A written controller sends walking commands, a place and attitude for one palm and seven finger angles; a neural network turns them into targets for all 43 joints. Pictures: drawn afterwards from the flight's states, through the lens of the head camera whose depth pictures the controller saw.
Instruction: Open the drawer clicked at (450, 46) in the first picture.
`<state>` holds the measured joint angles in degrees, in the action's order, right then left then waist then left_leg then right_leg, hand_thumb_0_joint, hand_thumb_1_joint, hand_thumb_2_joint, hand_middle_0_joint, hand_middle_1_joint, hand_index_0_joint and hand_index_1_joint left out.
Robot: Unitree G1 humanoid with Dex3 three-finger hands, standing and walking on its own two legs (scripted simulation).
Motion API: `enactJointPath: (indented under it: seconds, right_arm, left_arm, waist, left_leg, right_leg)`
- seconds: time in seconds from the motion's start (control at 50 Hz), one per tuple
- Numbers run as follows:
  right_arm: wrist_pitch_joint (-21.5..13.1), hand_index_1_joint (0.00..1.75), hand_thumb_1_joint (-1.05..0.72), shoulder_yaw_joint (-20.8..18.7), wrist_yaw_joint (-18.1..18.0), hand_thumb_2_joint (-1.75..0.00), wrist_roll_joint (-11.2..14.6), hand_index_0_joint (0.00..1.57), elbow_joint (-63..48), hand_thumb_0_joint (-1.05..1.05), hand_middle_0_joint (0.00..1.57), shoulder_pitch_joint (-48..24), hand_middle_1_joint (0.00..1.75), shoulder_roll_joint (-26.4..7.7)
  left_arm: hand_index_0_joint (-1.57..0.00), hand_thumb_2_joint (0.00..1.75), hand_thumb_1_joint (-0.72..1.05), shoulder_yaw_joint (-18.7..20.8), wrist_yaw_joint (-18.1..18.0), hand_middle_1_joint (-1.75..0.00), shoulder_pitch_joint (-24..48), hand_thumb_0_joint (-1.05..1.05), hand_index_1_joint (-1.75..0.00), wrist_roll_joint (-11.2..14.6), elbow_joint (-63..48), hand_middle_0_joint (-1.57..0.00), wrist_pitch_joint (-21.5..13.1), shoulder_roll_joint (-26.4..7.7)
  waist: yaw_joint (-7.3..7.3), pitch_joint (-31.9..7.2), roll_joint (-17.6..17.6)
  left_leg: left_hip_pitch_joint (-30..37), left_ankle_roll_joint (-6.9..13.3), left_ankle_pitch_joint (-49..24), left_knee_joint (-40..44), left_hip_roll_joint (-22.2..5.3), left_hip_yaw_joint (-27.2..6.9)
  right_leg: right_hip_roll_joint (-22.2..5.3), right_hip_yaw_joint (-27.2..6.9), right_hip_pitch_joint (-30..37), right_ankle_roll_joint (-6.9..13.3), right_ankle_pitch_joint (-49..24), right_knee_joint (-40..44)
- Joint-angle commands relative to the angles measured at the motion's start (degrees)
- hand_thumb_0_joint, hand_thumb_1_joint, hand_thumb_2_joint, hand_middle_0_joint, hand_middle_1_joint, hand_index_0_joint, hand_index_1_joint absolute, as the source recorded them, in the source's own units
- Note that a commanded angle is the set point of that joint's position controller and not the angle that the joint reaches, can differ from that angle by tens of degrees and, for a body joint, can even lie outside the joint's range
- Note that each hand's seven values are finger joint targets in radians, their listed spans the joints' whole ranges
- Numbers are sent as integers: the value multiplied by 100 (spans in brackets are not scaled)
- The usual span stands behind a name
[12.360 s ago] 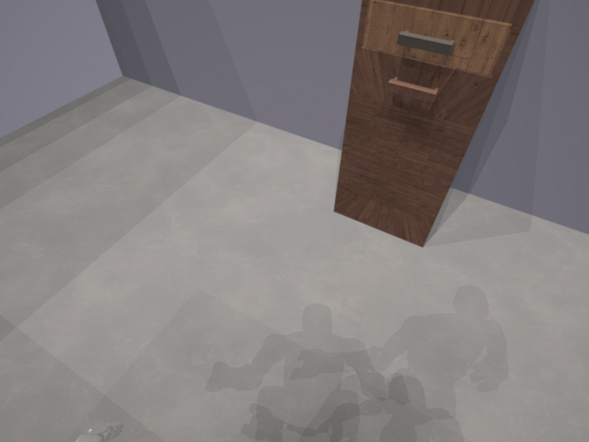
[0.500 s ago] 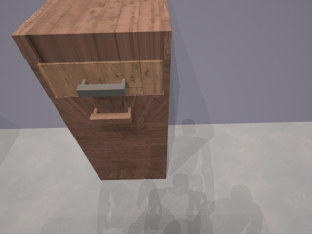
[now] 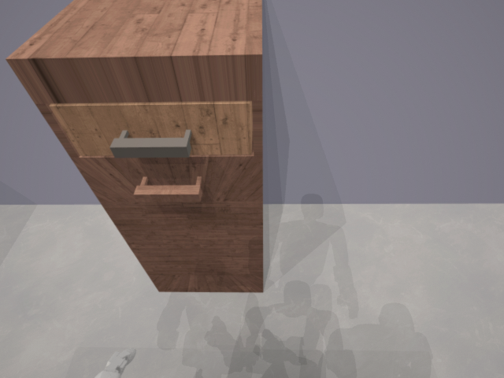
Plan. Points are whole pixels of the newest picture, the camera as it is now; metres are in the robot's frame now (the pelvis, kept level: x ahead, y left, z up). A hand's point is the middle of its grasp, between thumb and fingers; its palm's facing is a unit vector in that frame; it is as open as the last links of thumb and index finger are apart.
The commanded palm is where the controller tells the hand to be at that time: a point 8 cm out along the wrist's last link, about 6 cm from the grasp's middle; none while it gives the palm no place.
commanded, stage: raise the hand with hooked fingers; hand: left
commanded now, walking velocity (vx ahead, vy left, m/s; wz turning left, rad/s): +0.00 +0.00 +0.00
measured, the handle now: (154, 140) +0.52 +0.25 +0.08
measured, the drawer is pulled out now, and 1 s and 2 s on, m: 0.00 0.00 0.00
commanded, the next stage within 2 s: move the hooked fingers above the handle in 1.82 s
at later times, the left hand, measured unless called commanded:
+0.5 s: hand (109, 318) +0.19 +0.24 +0.02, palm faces +0.17 -0.05 -0.98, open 9.7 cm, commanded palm +0.17 +0.23 +0.07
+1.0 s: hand (78, 242) +0.26 +0.27 +0.12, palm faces +0.21 -0.07 -0.98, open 12.7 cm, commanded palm +0.22 +0.26 +0.17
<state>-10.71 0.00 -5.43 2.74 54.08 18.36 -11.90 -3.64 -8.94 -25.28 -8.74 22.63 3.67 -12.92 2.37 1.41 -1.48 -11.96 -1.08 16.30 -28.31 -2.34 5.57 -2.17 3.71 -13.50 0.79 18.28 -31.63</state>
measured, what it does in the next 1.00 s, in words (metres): stands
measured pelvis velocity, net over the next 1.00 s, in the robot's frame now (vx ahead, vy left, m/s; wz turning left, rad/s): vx -0.02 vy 0.03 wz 0.00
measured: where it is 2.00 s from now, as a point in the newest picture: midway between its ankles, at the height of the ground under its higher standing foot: outside the picture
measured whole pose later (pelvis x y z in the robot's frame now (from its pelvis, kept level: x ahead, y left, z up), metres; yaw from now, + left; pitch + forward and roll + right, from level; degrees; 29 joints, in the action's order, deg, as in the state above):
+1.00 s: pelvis -0.02 +0.03 +0.00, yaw +0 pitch +0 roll +0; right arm 3.5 -1.3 -1.2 0.2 37.7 5.9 -15.1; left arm -2.0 -8.8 -3.4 -53.4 -8.5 6.0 -25.8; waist 6.1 0.2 -5.1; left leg -13.5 0.9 15.2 -28.8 0.2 3.1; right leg -3.6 3.2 -13.7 -1.2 15.8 -29.8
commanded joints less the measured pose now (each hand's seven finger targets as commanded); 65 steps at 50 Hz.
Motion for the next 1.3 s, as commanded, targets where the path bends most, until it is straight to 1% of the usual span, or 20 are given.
enactJointPath:
  seconds: [0.0,0.04,0.08,0.12,0.18,0.26,0.3,0.32,0.38,0.42,0.46,0.54,0.6,0.68,0.72,0.8,0.9,1.04,1.22,1.28]
  right_arm:
    - [-682,30,-90,-218,-57,-90,-189,20,-1583,0,20,-1176,30,-868]
    - [-414,30,-90,-326,115,-90,-337,20,-1967,0,20,-1140,30,-842]
    - [-36,30,-90,-444,307,-90,-481,20,-2245,0,20,-1398,30,-846]
    - [434,30,-90,-496,578,-90,-484,20,-2425,0,20,-1621,30,-804]
    - [828,30,-90,-392,768,-90,-462,20,-2860,0,20,-1989,30,-771]
    - [1014,30,-90,-404,695,-90,-634,20,-2998,0,20,-1921,30,-623]
    - [1032,30,-90,-419,612,-90,-709,20,-2988,0,20,-1932,30,-564]
    - [1007,30,-90,-429,564,-90,-744,20,-2930,0,20,-1902,30,-557]
    - [889,30,-90,-435,496,-90,-714,20,-2904,0,20,-1843,30,-575]
    - [860,30,-90,-423,477,-90,-682,20,-2852,0,20,-1881,30,-595]
    - [916,30,-90,-369,441,-90,-631,20,-2816,0,20,-1999,30,-583]
    - [1124,30,-90,-233,407,-90,-395,20,-2894,0,20,-2251,30,-637]
    - [1215,30,-90,-122,375,-90,-340,20,-3018,0,20,-2334,30,-688]
    - [1197,30,-90,-125,425,-90,-399,20,-3011,0,20,-2167,30,-690]
    - [1138,30,-90,-146,411,-90,-438,20,-2991,0,20,-2125,30,-699]
    - [1039,30,-90,-240,432,-90,-436,20,-2786,0,20,-1988,30,-687]
    - [1101,30,-90,-289,424,-90,-279,20,-2591,0,20,-2026,30,-752]
    - [1273,30,-90,-117,397,-90,-198,20,-2665,0,20,-2311,30,-785]
    - [1375,30,-90,8,478,-90,-157,20,-2690,0,20,-2367,30,-829]
    - [1341,30,-90,-14,504,-90,-178,20,-2666,0,20,-2278,30,-861]
  left_arm:
    - [-21,83,74,16,-710,-40,628,0,-40,-1466,-2909,-21,-253,-801]
    - [-22,81,69,0,-905,-43,-223,0,-43,-2469,-2381,-22,-108,-653]
    - [-22,79,64,-138,-1034,-47,-1315,0,-47,-3392,-1831,-22,-58,-402]
    - [-22,77,60,38,-1038,-50,-2016,0,-50,-4106,-1818,-22,-134,-507]
    - [-23,74,53,391,-1200,-54,-1281,0,-54,-4823,-2774,-23,-375,-1096]
    - [-23,70,43,996,-1713,-60,535,0,-60,-5467,-3743,-23,-477,-1854]
    - [-24,68,39,1109,-1960,-63,1669,0,-63,-5502,-4363,-24,-724,-2078]
    - [-24,67,36,1141,-2068,-64,2317,0,-64,-5479,-4682,-24,-870,-2250]
    - [-24,64,29,857,-2093,-69,2458,0,-69,-5154,-4561,-24,-1147,-1977]
    - [-25,62,25,823,-1975,-72,2424,0,-72,-4970,-4279,-25,-992,-1917]
    - [-25,60,20,748,-1762,-75,2142,0,-75,-4864,-3817,-25,-598,-1808]
    - [-26,56,11,583,-894,-81,1243,0,-81,-4598,-3161,-26,407,-1695]
    - [-26,53,4,635,-265,-86,1189,0,-86,-4454,-3543,-26,670,-1951]
    - [-27,49,-6,954,-34,-92,1431,0,-92,-4526,-4358,-27,306,-2198]
    - [-27,47,-10,1193,-175,-94,1863,0,-94,-4560,-4756,-27,26,-2430]
    - [-28,43,-20,1130,-506,-100,2499,0,-100,-4585,-4918,-28,-311,-2285]
    - [-29,38,-31,813,-373,-108,3425,0,-108,-4501,-4320,-29,56,-2249]
    - [-30,31,-48,679,545,-118,4245,0,-118,-4397,-4066,-30,616,-2640]
    - [-30,30,-50,1150,1313,-120,5231,0,-120,-4136,-3755,-30,533,-3222]
    - [-30,30,-50,1078,1442,-120,5752,0,-120,-4094,-3904,-30,412,-3290]
  waist:
    - [-264,-600,161]
    - [-55,-676,940]
    - [303,-321,1556]
    - [650,-506,1688]
    - [736,-997,1396]
    - [496,-1660,292]
    - [266,-1886,-132]
    - [87,-1857,-50]
    - [-117,-1856,-403]
    - [-180,-1900,-291]
    - [-46,-1783,-271]
    - [329,-1532,662]
    - [430,-1283,820]
    - [489,-1355,394]
    - [477,-1417,174]
    - [336,-1517,-450]
    - [228,-1339,-327]
    - [328,-1459,-90]
    - [340,-1168,-92]
    - [302,-1476,-248]
  left_leg:
    - [-187,303,-1450,-69,169,-395]
    - [-597,279,-1383,-339,305,-352]
    - [-1287,187,-992,-395,350,-301]
    - [-1601,136,-1092,-461,358,-212]
    - [-1824,160,-911,-595,469,-118]
    - [-1417,249,-454,-964,640,-162]
    - [-866,274,-482,-1302,632,-247]
    - [-704,290,-374,-1512,631,-320]
    - [-395,315,-234,-1682,588,-414]
    - [-452,317,-387,-1604,537,-462]
    - [-729,312,-559,-1276,503,-386]
    - [-1089,253,-938,-589,455,-277]
    - [-906,289,-1034,-227,432,-224]
    - [-433,288,-1458,42,365,-285]
    - [-241,271,-1522,106,340,-329]
    - [258,224,-1774,91,328,-407]
    - [346,157,-1613,384,290,-489]
    - [507,159,-1930,723,305,-541]
    - [492,157,-1866,946,283,-481]
    - [662,160,-2019,916,325,-490]
  right_leg:
    - [182,-136,-954,140,-908,170]
    - [215,-120,-1117,107,-643,65]
    - [214,-346,-1134,128,-441,40]
    - [171,-673,-742,214,-1175,-101]
    - [97,-894,-432,199,-1390,-344]
    - [129,-1274,-808,213,-536,-297]
    - [82,-1420,-1390,251,-216,-265]
    - [80,-1538,-1730,238,117,-175]
    - [82,-1322,-2071,228,288,-163]
    - [127,-1110,-1887,186,-93,-249]
    - [143,-726,-1267,102,-730,-282]
    - [139,-600,-84,-1,-1588,-130]
    - [95,-497,355,-62,-1686,14]
    - [129,-324,516,11,-1840,136]
    - [145,-322,514,41,-1712,247]
    - [181,-203,174,111,-1559,290]
    - [215,-87,161,108,-1241,471]
    - [220,-86,821,99,-1487,667]
    - [261,-96,991,87,-1483,967]
    - [221,-95,1053,84,-1601,979]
